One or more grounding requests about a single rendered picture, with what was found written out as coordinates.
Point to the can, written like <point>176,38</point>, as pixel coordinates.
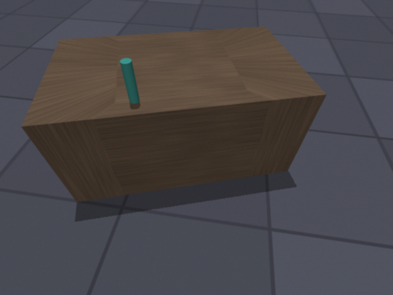
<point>130,81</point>

